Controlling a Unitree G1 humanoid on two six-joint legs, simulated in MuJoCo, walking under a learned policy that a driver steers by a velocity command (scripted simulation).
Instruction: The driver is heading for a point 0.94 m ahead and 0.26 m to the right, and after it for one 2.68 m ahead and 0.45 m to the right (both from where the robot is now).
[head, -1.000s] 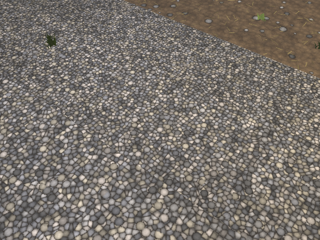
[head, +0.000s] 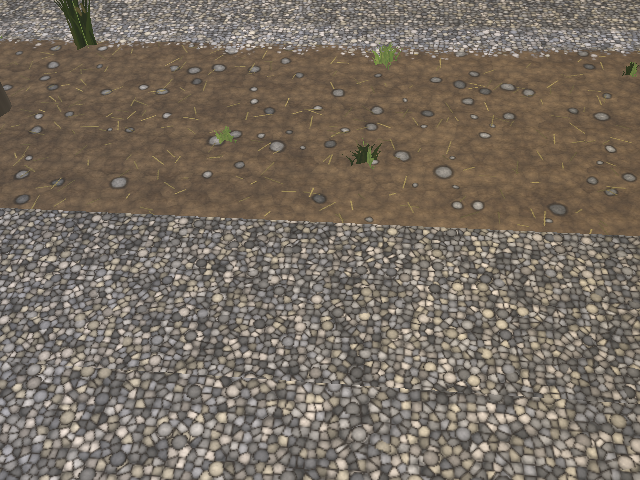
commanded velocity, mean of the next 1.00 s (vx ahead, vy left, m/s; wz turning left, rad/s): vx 0.30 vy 0.00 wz -0.58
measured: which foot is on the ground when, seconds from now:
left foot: up 0.00-0.38, down 0.40-0.82, up 0.84-1.00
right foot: down 0.00-0.40, up 0.42-0.80, down 0.82-1.00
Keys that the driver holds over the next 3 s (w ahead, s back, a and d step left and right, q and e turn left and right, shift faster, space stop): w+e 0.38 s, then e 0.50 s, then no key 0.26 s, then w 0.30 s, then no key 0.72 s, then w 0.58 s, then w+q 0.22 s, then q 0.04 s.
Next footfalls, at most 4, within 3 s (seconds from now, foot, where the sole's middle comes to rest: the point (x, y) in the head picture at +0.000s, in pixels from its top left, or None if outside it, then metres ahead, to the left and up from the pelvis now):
0.40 left None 0.40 0.11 -0.93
0.82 right None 0.45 -0.09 -0.93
1.26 left None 0.48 0.12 -0.93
1.68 right None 0.51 -0.17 -0.93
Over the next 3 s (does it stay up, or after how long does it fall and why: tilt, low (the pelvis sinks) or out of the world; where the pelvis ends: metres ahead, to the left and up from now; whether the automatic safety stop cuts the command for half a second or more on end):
stays up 0.71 -0.25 -0.17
